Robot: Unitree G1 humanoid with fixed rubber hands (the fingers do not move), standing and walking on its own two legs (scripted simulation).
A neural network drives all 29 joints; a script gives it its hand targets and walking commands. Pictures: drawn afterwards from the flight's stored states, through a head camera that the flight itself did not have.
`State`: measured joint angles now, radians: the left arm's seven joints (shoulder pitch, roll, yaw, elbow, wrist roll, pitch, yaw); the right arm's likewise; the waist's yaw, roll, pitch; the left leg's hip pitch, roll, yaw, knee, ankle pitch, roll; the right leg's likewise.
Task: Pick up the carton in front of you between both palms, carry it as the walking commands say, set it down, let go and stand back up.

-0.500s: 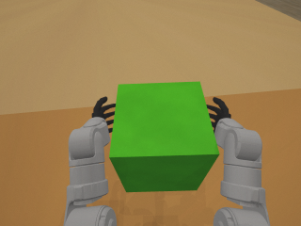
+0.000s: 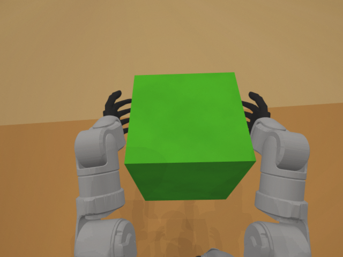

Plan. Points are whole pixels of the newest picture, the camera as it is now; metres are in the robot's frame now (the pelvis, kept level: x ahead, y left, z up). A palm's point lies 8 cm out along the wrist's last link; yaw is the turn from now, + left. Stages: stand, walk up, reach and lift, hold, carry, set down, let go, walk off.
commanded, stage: carry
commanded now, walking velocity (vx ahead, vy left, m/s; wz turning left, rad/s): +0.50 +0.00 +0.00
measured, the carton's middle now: (184, 143) +0.35 +0.01 +0.07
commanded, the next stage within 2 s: none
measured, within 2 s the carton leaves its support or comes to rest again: neither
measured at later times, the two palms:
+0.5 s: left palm (138, 39) +0.65 +0.15 +0.16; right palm (243, 45) +0.62 -0.15 +0.16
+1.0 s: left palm out of the picture +0.92 +0.14 +0.19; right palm out of the picture +0.94 -0.16 +0.19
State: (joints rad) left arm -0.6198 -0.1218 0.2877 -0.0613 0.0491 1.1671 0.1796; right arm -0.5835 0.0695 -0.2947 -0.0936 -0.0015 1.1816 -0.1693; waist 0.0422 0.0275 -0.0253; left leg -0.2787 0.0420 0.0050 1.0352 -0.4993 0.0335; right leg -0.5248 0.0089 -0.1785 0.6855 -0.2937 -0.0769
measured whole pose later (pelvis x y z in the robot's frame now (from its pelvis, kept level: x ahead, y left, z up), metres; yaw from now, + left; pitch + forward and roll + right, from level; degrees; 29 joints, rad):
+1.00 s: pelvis +0.59 -0.03 +0.06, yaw +0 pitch +4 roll +0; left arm -0.58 -0.11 0.28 -0.07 0.03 1.18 0.19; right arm -0.58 0.10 -0.31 -0.09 -0.04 1.20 -0.16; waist 0.08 0.01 -0.04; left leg -0.49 0.01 0.01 1.31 -0.42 0.05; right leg -0.47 0.00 -0.15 0.62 -0.31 -0.07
